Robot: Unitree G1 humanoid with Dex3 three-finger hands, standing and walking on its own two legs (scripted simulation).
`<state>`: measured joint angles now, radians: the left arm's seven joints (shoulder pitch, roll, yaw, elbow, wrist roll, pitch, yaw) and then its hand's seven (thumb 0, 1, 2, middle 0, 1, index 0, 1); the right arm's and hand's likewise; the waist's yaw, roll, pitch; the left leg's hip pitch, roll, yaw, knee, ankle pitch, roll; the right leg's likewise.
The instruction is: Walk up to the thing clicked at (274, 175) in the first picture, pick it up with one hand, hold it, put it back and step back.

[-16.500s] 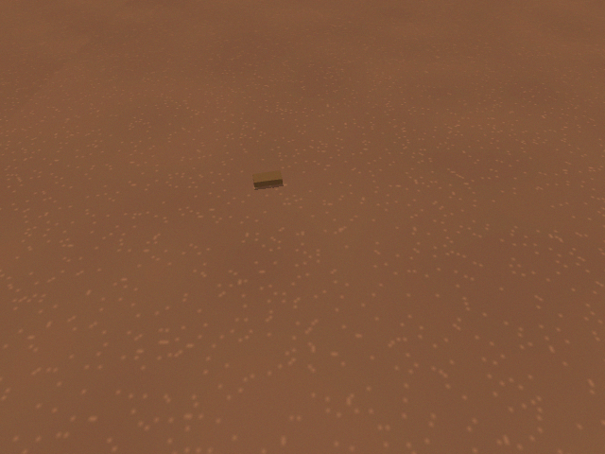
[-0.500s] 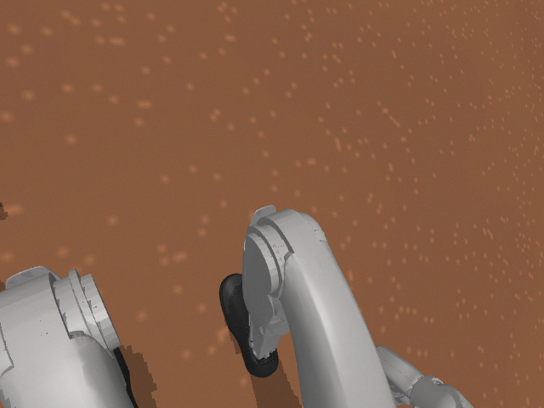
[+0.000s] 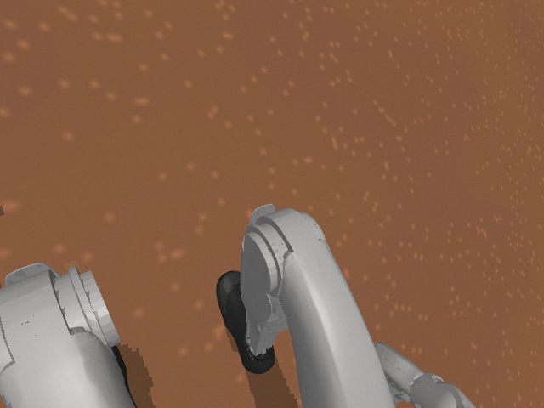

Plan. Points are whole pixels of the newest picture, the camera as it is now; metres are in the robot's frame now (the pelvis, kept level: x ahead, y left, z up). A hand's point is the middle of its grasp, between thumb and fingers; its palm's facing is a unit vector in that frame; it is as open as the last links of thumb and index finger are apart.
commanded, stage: close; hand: left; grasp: from above
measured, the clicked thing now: out of the picture +0.42 +0.35 -0.28
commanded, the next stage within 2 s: settle in 0.80 s
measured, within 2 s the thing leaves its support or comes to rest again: leaves its support in 1.16 s
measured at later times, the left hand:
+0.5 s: hand out of the picture +0.40 +0.35 -0.26, palm faces -0.41 -0.19 -0.89, open 9.8 cm
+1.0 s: hand out of the picture +0.41 +0.35 -0.25, palm faces -0.40 -0.19 -0.89, open 9.5 cm
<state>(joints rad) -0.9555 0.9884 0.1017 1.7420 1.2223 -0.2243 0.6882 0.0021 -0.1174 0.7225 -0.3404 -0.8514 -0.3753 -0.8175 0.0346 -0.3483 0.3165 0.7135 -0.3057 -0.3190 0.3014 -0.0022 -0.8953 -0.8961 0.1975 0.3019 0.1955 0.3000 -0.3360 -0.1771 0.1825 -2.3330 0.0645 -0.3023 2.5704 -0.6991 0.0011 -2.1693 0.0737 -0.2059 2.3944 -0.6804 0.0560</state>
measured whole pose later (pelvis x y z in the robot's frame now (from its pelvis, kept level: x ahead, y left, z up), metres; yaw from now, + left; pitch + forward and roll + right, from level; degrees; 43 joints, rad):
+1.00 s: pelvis +0.00 +0.00 +0.00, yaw +0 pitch +24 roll -15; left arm -0.96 1.01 0.12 1.72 1.22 -0.22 0.66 0.01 0.13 0.34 -0.71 -0.50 -0.76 -0.41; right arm 0.04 -0.35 0.33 0.68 -0.30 -0.29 0.28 0.00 -0.90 -0.90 0.20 0.30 0.20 0.30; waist -0.34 -0.17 0.19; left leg -2.34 0.07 -0.30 2.57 -0.69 0.01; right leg -2.18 0.08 -0.20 2.39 -0.67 0.06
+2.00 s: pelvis +0.00 -0.01 +0.03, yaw +7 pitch +31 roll -8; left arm -0.87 0.73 0.09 1.32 1.17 -0.17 0.32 -0.01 0.07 0.36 -0.81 -0.38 -0.82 -0.36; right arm 0.16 -0.30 0.08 0.73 -0.14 -0.08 0.18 0.00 -0.90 -0.90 0.20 0.30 0.20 0.30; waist -0.21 0.00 -0.04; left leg -2.33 0.05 -0.16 2.40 -0.63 0.00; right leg -2.22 0.02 -0.10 2.33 -0.67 0.02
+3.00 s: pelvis +0.01 +0.00 +0.30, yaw +14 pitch +22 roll -4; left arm -0.32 0.48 -0.12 0.68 0.98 0.04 0.10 -0.01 0.10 0.35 -0.78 -0.41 -0.78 -0.39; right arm 0.18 -0.24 -0.01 0.69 0.04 0.01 -0.04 0.00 -0.90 -0.90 0.20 0.30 0.20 0.30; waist -0.07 0.04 -0.18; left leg -1.35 0.05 -0.03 1.49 -0.53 0.01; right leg -1.28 0.00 -0.03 1.45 -0.55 0.03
